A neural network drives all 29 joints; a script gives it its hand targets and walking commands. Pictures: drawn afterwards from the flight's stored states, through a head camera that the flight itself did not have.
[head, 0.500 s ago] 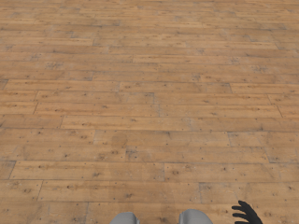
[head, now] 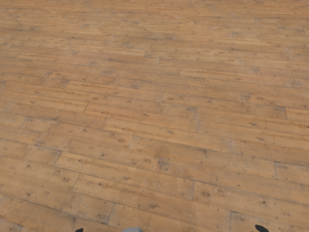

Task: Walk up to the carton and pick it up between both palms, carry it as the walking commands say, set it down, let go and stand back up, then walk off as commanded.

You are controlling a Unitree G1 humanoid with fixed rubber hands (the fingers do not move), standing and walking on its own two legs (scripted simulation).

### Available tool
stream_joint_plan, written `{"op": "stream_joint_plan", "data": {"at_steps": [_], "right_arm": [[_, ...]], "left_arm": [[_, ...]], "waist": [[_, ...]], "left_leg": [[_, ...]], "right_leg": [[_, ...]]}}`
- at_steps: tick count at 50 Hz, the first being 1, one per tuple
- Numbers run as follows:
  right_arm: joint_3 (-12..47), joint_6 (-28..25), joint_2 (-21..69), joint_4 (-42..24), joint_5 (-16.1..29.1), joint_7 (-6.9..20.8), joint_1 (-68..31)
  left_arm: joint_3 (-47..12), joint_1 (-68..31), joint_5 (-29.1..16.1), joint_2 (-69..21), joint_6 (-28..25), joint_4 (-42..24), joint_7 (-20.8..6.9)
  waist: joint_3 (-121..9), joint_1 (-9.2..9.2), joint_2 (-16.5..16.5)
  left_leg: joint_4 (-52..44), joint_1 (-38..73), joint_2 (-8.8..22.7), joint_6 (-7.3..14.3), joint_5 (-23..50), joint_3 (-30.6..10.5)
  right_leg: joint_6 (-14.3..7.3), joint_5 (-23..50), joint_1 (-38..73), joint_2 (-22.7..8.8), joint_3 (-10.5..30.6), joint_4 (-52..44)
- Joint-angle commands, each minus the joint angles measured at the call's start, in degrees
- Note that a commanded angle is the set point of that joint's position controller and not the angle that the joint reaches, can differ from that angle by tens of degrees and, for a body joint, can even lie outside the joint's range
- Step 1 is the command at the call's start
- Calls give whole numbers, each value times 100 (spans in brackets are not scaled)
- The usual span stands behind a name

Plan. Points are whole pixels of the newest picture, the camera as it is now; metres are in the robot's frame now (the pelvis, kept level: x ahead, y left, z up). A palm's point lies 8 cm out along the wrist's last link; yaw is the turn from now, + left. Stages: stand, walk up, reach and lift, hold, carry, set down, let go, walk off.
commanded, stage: walk up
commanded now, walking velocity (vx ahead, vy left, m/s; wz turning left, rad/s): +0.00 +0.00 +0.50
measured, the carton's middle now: out of the picture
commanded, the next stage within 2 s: none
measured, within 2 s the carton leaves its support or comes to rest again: neither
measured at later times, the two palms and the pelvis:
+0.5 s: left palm out of the picture +0.05 +0.26 -0.11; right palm out of the picture +0.13 -0.22 -0.15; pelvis +0.01 -0.01 -0.01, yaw +16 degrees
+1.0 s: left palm out of the picture -0.09 +0.26 -0.14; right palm (227, 203) +0.21 -0.17 -0.13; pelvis +0.00 +0.00 -0.01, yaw +31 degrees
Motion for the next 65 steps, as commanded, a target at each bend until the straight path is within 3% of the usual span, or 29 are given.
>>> {"op": "stream_joint_plan", "data": {"at_steps": [1, 4, 5, 6, 9, 16, 17, 21, 22, 23, 24, 25, 29, 30, 36, 39, 40, 41, 42, 44, 48, 50, 54, 56, 57, 58, 59, 61, 65], "right_arm": [[36, -244, -288, -659, 7, 10, -324], [-74, -339, -428, -530, 29, -55, 180], [-221, -370, -918, -602, 8, -90, 354], [-304, -376, -1400, -444, -113, -134, 550], [-263, -338, -1039, -525, -84, -299, 29], [-306, -370, -964, -335, -151, -398, 217], [-289, -365, -859, -332, -134, -380, 276], [-297, -293, -890, -458, -120, -353, -56], [-239, -305, -644, -451, -91, -288, -87], [-91, -305, -165, -699, -20, -290, -99], [-116, -253, -294, -729, -13, -302, -162], [-174, -191, -374, -673, -55, -255, -200], [-210, -220, -460, -411, 27, -64, 193], [-230, -203, -393, -431, 49, -49, -37], [-66, -273, -285, -494, 85, -7, -288], [-157, -392, -365, -329, 110, -27, 363], [-270, -438, -800, -168, 80, -104, 448], [-418, -415, -1349, -199, 15, -106, 547], [-440, -417, -1437, -118, 17, -193, 798], [-378, -366, -1054, -179, -2, -265, 378], [-382, -415, -959, -322, -13, -318, 285], [-424, -399, -994, -313, -11, -319, 293], [-440, -329, -934, -317, -78, -290, 46], [-413, -309, -906, -440, -45, -274, -166], [-339, -327, -694, -391, -17, -277, -125], [-217, -359, -225, -551, -33, -216, 46], [-280, -275, -350, -617, -58, -258, -130], [-391, -220, -504, -364, -59, -190, -10], [-358, -156, -436, -237, 30, -45, 347]], "left_arm": [[421, 400, 49, 1367, -84, -378, 3], [307, 75, 5, 1178, 13, -426, -2], [202, 150, -20, 857, 16, -521, 9], [123, -229, -19, 710, 99, -706, -17], [161, -434, 2, 915, 146, -613, -5], [7, -656, -80, 663, 46, -671, 18], [39, -713, -95, 653, 37, -700, 41], [43, 169, -145, 600, -72, -535, 98], [96, 717, -102, 731, -102, -378, 144], [267, 836, 21, 1350, -85, -394, 166], [307, 614, 43, 1767, -65, -487, 155], [242, 482, 67, 1507, -108, -476, 130], [174, 35, 63, 1121, -201, -449, 123], [136, 182, 94, 1033, -193, -421, 142], [322, 514, 150, 1314, -178, -338, 64], [315, 307, 65, 1291, -100, -386, 41], [222, 377, 44, 1017, -79, -392, 23], [82, -43, 17, 647, -50, -670, -6], [56, -239, 31, 735, -14, -721, 43], [64, -311, 30, 839, 14, -608, 10], [56, -307, 49, 792, 6, -464, 10], [27, -364, 16, 808, -3, -481, 17], [-18, -174, -66, 652, -10, -494, 36], [-33, 334, -80, 693, -87, -367, 91], [48, 751, -22, 903, -165, -300, 111], [211, 907, 68, 1543, -179, -323, 151], [202, 1051, 95, 1773, -126, -246, 132], [86, 322, 90, 1275, -153, -373, 99], [90, -125, 37, 915, -213, -594, 98]], "waist": [[-962, 232, -1343], [-1219, -145, -659], [-1102, -234, 432], [-886, -553, 2081], [-652, -278, 1084], [-542, -387, 1257], [-551, -378, 758], [-586, 30, 830], [-546, 295, 591], [-483, 455, -1390], [-590, 345, -2032], [-732, 255, -1120], [-725, 30, -1643], [-454, 56, -1213], [-855, 260, -1576], [-1105, -75, -1328], [-1160, -179, -209], [-779, -423, 1647], [-829, -622, 2035], [-654, -380, 1167], [-656, -263, 1189], [-775, -261, 657], [-698, -171, 874], [-827, 227, 583], [-1031, 451, 37], [-1065, 511, -2071], [-801, 597, -2029], [-633, 203, -719], [-492, 32, -1116]], "left_leg": [[-1140, 26, -125, 18, -145, 347], [-2502, 1377, 22, 399, 1210, 175], [-2854, 1985, 989, 848, 2908, -1121], [-3056, 2035, 1986, 1533, 4139, -2835], [-3004, 1738, 1632, 1516, 3482, -2130], [-2664, 1520, 1219, 1509, 4548, -1860], [-2644, 1454, 1186, 1516, 4603, -2014], [-2390, 514, 668, 1182, 3630, -1883], [-2057, -425, 274, 856, 2561, -1501], [-980, -1283, -506, 484, 782, -728], [529, -958, -500, 248, -889, -408], [1174, -849, -313, 223, -876, -599], [944, -476, -57, 101, 0, -226], [766, -457, -65, 61, 134, -45], [-1047, -76, -143, 77, -115, 333], [-2303, 1055, -42, 409, 1035, 191], [-2532, 1490, 561, 692, 2703, -577], [-2881, 1662, 1729, 1350, 4099, -2429], [-2994, 1986, 2009, 1865, 4407, -2685], [-2990, 1843, 1701, 1592, 4099, -2113], [-2745, 1710, 1292, 1469, 5279, -1712], [-2760, 1741, 1275, 1501, 4962, -1944], [-2837, 857, 1005, 1457, 3955, -1708], [-2511, 275, 570, 1139, 3154, -1510], [-1687, -67, 185, 841, 2189, -1164], [-279, -1275, -530, 490, -215, -456], [843, -1022, -356, 292, -871, -452], [1492, -807, -52, 370, -552, -638], [1693, -773, -21, 151, 249, -385]], "right_leg": [[-628, 3506, 1254, -1364, 947, -897], [-116, 2950, 514, -1059, 443, 59], [244, 1531, -548, -473, 163, 1106], [606, -1769, -1660, 329, 504, 1907], [621, -1190, -1945, 105, 1156, 3225], [654, -1057, -1339, 380, 1098, 1595], [664, -1045, -1199, 415, 1139, 1321], [427, -159, 323, 611, 1036, -672], [332, 586, 1209, 300, 1190, -1344], [-117, 1499, 1626, -1219, 2676, -1983], [-1033, 2603, 667, -2155, 3462, -2005], [-1230, 2803, 653, -2113, 3076, -1786], [-522, 2584, 430, -1259, 1462, -1461], [-442, 2641, 172, -1228, 1361, -1500], [-689, 3403, 940, -1309, 1118, -882], [-194, 2927, 575, -1061, 589, -95], [129, 1975, -59, -507, 348, 832], [553, -1188, -1503, 317, 408, 1814], [598, -1906, -1891, 291, 1078, 2174], [561, -1347, -1932, 139, 1133, 2594], [531, -997, -1547, 162, 1120, 2379], [524, -1057, -1468, 318, 1120, 2055], [504, -799, -447, 524, 950, 905], [317, 150, 547, 624, 776, -671], [153, 711, 1334, 16, 1349, -1468], [-297, 1407, 1880, -1695, 2941, -1890], [-848, 2141, 826, -2289, 3438, -2001], [-826, 2290, 456, -1898, 2627, -1811], [-617, 2481, 313, -1251, 1599, -1621]]}}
